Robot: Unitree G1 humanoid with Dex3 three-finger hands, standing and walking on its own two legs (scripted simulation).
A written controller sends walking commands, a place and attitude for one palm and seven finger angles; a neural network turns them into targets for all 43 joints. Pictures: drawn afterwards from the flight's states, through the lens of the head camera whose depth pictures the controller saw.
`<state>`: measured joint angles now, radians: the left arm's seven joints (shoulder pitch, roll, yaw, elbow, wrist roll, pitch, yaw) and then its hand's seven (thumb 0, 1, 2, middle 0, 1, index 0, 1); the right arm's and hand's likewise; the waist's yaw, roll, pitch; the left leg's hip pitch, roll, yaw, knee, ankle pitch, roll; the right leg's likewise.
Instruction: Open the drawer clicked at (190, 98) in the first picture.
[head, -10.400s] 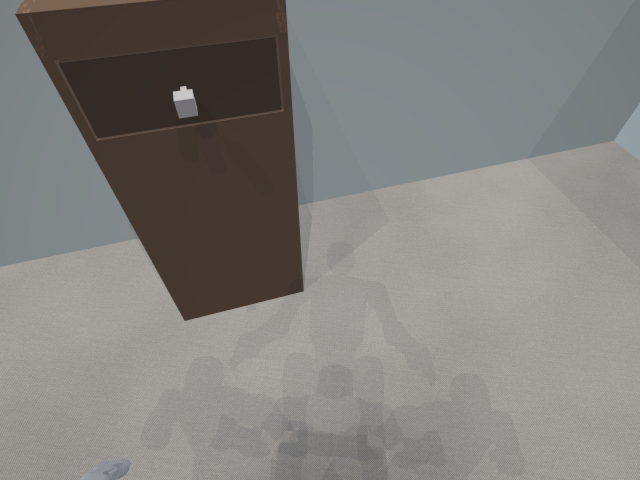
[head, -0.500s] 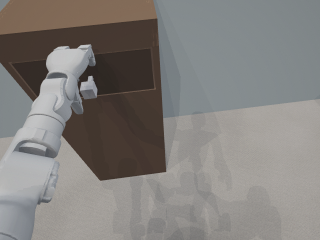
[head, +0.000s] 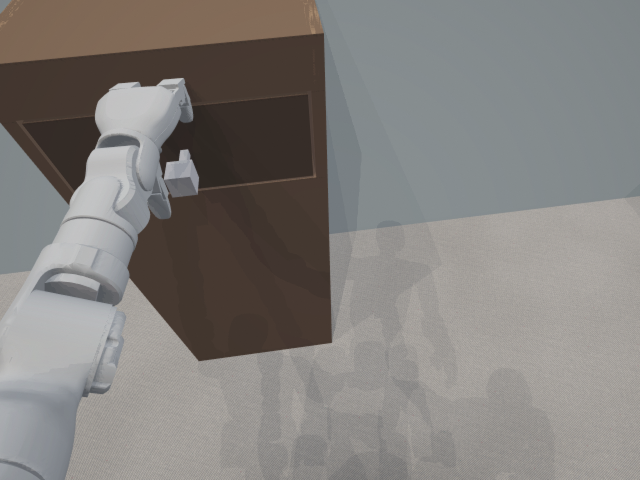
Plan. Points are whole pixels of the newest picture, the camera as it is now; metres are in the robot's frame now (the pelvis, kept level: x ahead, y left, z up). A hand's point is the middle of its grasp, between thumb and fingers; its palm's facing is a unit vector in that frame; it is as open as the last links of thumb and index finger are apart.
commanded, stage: move the hooked fingers above the handle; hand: left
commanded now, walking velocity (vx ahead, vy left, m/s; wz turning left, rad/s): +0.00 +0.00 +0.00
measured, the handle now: (183, 169) +0.53 +0.20 +0.08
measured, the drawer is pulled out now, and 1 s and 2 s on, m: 0.00 0.00 0.00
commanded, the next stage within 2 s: lower the fingers behind the handle in 0.22 s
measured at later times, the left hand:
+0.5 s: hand (165, 157) +0.49 +0.20 +0.14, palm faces -0.01 +0.00 -1.00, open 13.8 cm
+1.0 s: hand (164, 176) +0.49 +0.21 +0.11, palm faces -0.02 -0.02 -1.00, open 13.8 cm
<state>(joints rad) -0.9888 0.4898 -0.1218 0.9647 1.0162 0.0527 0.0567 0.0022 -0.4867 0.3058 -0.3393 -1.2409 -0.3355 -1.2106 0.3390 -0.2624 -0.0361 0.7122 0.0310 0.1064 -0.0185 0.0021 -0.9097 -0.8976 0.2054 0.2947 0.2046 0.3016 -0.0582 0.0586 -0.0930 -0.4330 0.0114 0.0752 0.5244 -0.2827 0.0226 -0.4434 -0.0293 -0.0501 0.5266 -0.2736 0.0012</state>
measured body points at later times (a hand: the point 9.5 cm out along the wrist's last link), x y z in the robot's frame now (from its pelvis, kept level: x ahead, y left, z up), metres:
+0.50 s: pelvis +0.00 -0.01 +0.00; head +0.05 -0.03 +0.45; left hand +0.48 +0.19 +0.19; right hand +0.07 -0.27 -0.14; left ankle -0.02 +0.10 -0.73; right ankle -0.02 -0.12 -0.73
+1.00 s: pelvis +0.00 -0.01 +0.00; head +0.06 -0.03 +0.44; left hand +0.48 +0.21 +0.16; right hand +0.04 -0.28 -0.14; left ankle -0.02 +0.10 -0.73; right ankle -0.02 -0.12 -0.73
